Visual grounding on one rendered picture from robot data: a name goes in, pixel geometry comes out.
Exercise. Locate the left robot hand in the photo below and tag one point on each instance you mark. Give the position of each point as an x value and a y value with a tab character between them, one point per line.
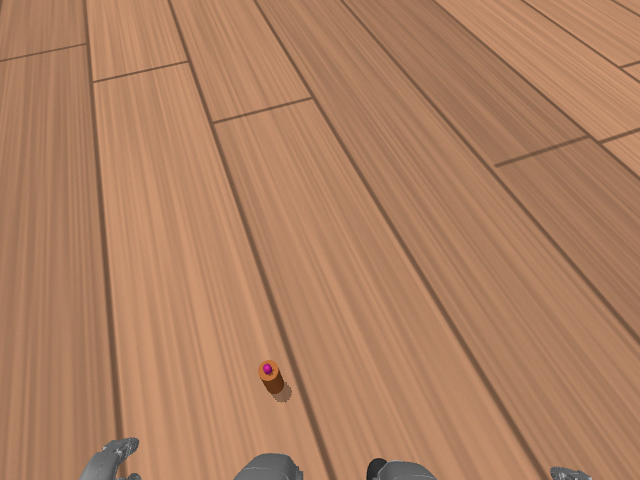
104	465

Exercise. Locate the bottle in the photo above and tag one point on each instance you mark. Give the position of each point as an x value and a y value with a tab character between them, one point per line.
271	376

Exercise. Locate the right robot foot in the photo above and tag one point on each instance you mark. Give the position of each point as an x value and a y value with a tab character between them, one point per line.
374	467

